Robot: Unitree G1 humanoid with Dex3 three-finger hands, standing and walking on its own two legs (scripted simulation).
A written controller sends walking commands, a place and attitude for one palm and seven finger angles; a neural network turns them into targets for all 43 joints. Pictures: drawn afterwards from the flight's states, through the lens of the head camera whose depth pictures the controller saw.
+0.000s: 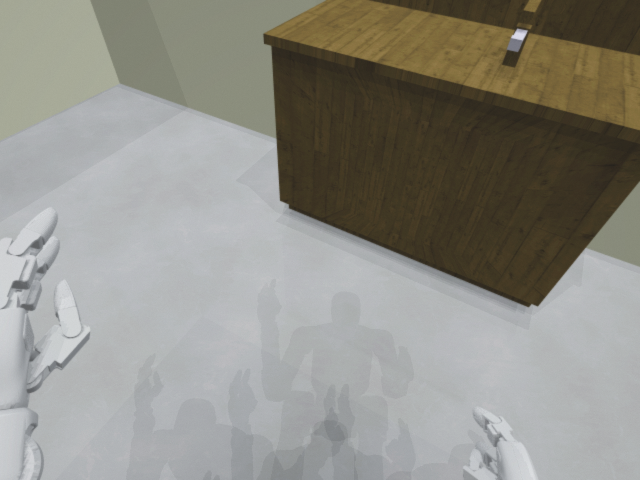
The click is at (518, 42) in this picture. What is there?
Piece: tap's lever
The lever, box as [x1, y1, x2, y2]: [507, 35, 523, 51]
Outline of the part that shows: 512,35 507,49 517,51 523,37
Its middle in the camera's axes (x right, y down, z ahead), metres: +0.49 -0.49 +0.97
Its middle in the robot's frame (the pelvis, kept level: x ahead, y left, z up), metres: +1.09 -0.41 +0.12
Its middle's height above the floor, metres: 0.89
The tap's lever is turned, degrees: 0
